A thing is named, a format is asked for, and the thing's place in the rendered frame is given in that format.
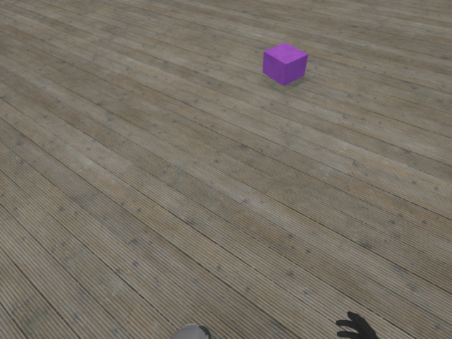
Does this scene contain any carton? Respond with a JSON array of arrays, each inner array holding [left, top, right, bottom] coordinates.
[[263, 42, 308, 86]]

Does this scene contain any left robot shin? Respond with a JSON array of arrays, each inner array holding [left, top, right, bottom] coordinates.
[[184, 323, 203, 332]]

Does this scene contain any right robot hand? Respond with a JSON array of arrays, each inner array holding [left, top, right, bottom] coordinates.
[[336, 311, 379, 339]]

